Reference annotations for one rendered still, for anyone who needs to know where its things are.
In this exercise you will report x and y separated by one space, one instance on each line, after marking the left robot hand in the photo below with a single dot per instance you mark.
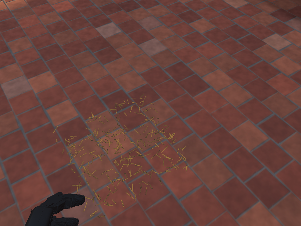
43 215

